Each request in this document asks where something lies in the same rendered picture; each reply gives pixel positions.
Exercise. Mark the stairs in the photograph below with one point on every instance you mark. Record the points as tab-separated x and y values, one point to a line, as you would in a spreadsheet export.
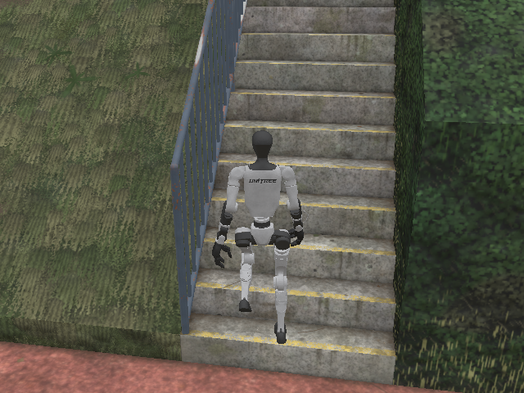
319	76

